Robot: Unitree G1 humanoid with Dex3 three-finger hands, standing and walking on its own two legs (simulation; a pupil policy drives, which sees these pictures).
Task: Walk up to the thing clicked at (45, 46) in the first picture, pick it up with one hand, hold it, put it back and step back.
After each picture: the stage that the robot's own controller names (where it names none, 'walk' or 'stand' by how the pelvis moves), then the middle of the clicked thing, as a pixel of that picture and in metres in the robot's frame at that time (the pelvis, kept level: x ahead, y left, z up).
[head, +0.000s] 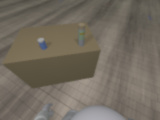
stand; (42, 44) +0.67 +0.57 -0.06
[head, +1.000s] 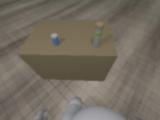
walk; (55, 39) +0.68 +0.45 -0.05
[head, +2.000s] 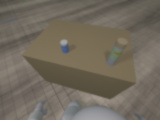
rise first; (64, 46) +0.58 +0.29 -0.03
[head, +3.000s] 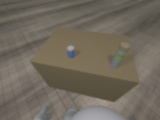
stand; (71, 52) +0.60 +0.23 -0.06
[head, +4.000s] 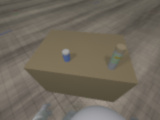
stand; (66, 55) +0.54 +0.26 -0.06
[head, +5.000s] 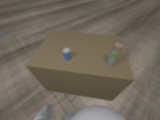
stand; (67, 54) +0.58 +0.26 -0.07
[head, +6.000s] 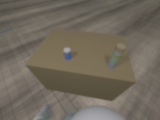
stand; (67, 54) +0.57 +0.25 -0.07
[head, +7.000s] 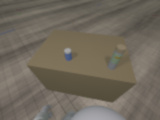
stand; (68, 54) +0.57 +0.25 -0.07
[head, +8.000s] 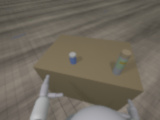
rise first; (73, 58) +0.56 +0.23 -0.06
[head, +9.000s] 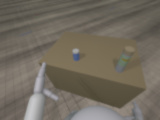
go down; (76, 55) +0.60 +0.22 -0.06
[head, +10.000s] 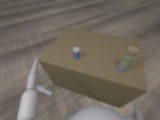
go down; (76, 53) +0.58 +0.22 -0.06
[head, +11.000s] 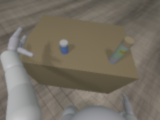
go down; (64, 47) +0.56 +0.21 -0.03
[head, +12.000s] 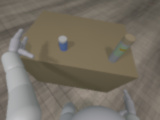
close in; (63, 43) +0.58 +0.21 -0.01
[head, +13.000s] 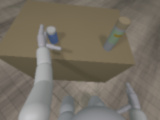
close; (52, 35) +0.60 +0.24 +0.02
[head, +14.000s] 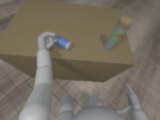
close; (63, 43) +0.55 +0.16 +0.00
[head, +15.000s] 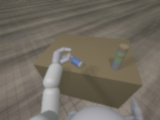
close; (77, 62) +0.53 +0.16 -0.06
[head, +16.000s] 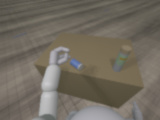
hold; (76, 64) +0.50 +0.17 -0.07
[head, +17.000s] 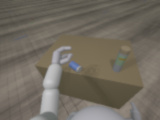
close; (75, 66) +0.48 +0.18 -0.07
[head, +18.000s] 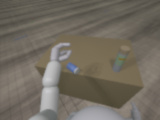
close; (73, 68) +0.46 +0.19 -0.08
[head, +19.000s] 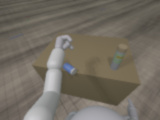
crouch; (69, 68) +0.45 +0.21 -0.08
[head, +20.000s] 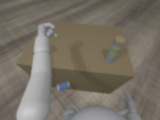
lower; (63, 86) +0.34 +0.23 -0.34
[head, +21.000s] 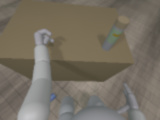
lower; (50, 98) +0.21 +0.34 -0.66
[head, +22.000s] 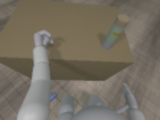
lower; (51, 97) +0.21 +0.34 -0.66
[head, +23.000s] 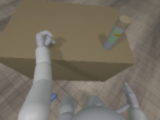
lower; (51, 98) +0.21 +0.34 -0.66
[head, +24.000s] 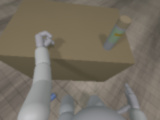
lower; (51, 98) +0.21 +0.33 -0.66
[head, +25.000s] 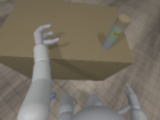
open; (50, 97) +0.21 +0.34 -0.66
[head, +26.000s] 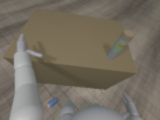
sink last; (52, 102) +0.19 +0.32 -0.68
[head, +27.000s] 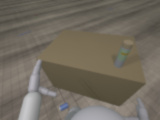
stand; (63, 106) +0.24 +0.36 -0.70
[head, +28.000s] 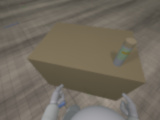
stand; (60, 104) +0.21 +0.35 -0.70
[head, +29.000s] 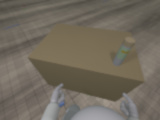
stand; (59, 104) +0.23 +0.35 -0.69
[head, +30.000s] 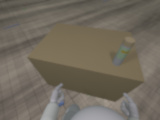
stand; (59, 103) +0.23 +0.36 -0.69
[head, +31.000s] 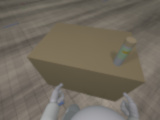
stand; (59, 103) +0.24 +0.36 -0.69
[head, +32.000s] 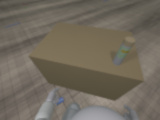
stand; (59, 101) +0.25 +0.37 -0.69
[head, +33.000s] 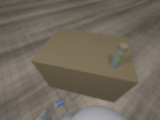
stand; (59, 103) +0.27 +0.38 -0.75
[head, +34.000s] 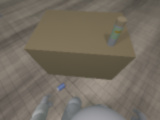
walk; (61, 87) +0.34 +0.38 -0.72
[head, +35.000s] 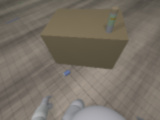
walk; (66, 73) +0.62 +0.43 -0.73
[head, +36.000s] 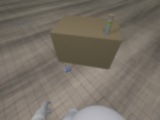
stand; (67, 69) +0.83 +0.42 -0.73
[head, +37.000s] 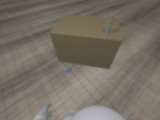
stand; (67, 69) +0.82 +0.42 -0.75
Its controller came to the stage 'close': yes
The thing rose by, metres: 0.01
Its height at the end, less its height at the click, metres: -0.68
